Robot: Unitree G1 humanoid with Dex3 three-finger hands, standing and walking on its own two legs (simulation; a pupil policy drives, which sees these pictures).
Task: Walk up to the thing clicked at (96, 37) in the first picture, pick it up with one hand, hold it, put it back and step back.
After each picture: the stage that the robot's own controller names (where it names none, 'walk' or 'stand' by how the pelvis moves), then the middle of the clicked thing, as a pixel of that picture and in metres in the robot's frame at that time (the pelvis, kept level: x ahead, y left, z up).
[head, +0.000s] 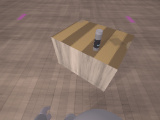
stand; (97, 40) +0.83 -0.05 -0.05
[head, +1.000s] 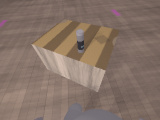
walk; (80, 42) +0.73 +0.17 -0.03
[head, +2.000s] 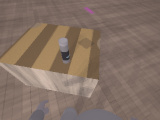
stand; (64, 51) +0.54 +0.24 -0.02
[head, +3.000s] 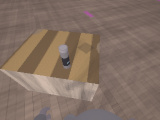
stand; (65, 57) +0.52 +0.24 -0.05
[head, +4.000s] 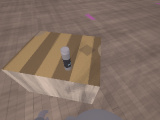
stand; (66, 59) +0.52 +0.23 -0.05
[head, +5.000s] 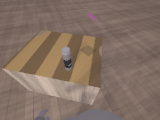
stand; (67, 59) +0.51 +0.22 -0.05
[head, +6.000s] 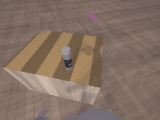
stand; (67, 59) +0.51 +0.22 -0.05
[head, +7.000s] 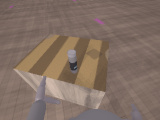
rise first; (73, 62) +0.51 +0.20 -0.05
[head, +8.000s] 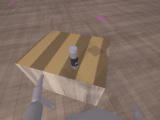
go down; (74, 58) +0.54 +0.19 -0.05
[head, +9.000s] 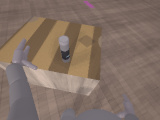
go down; (65, 50) +0.55 +0.18 -0.02
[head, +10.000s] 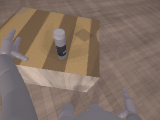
go down; (60, 46) +0.54 +0.19 +0.02
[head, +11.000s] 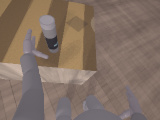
close in; (51, 37) +0.54 +0.20 +0.05
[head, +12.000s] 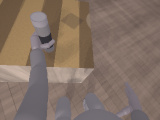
close; (45, 36) +0.55 +0.20 +0.06
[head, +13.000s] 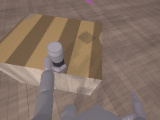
lift; (58, 60) +0.38 +0.20 +0.08
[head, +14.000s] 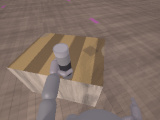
lift; (64, 64) +0.32 +0.16 +0.16
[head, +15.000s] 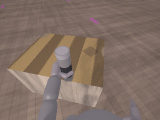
hold; (65, 66) +0.32 +0.16 +0.14
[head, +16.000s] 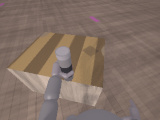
hold; (66, 66) +0.33 +0.16 +0.13
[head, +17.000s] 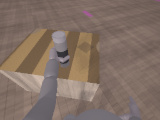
crouch; (62, 51) +0.43 +0.17 +0.14
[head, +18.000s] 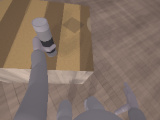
lower; (47, 40) +0.52 +0.20 +0.05
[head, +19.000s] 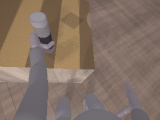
lower; (44, 36) +0.54 +0.20 +0.06
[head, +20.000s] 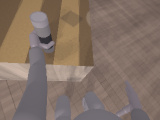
lower; (45, 36) +0.54 +0.20 +0.07
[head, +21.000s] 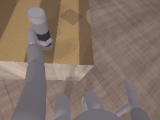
lower; (42, 33) +0.55 +0.20 +0.07
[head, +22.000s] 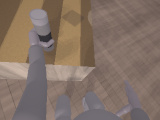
rest; (44, 34) +0.54 +0.20 +0.07
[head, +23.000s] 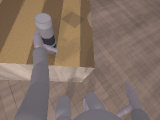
withdraw; (48, 37) +0.53 +0.19 +0.06
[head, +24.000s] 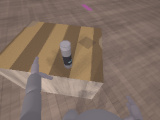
sink last; (66, 56) +0.49 +0.17 +0.01
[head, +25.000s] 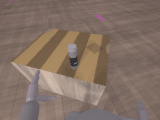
stand; (73, 57) +0.51 +0.18 +0.00
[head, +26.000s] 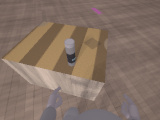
stand; (70, 54) +0.51 +0.18 +0.02
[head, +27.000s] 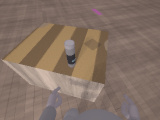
stand; (70, 55) +0.50 +0.18 +0.02
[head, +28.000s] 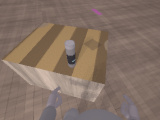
stand; (71, 55) +0.50 +0.18 +0.02
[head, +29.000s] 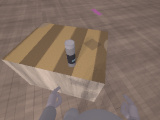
stand; (70, 54) +0.51 +0.18 +0.02
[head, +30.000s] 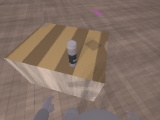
stand; (72, 55) +0.51 +0.17 +0.00
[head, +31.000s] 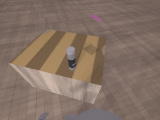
walk; (71, 59) +0.52 +0.19 -0.05
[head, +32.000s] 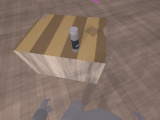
walk; (74, 40) +0.66 +0.18 -0.03
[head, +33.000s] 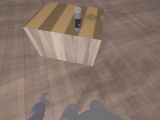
walk; (77, 20) +0.98 +0.18 -0.03
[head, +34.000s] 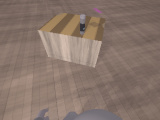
stand; (82, 25) +1.15 +0.17 -0.04
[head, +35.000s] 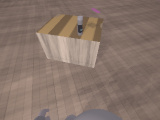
stand; (80, 26) +1.14 +0.19 -0.05
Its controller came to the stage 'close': yes
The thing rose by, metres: 0.21
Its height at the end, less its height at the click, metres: +0.00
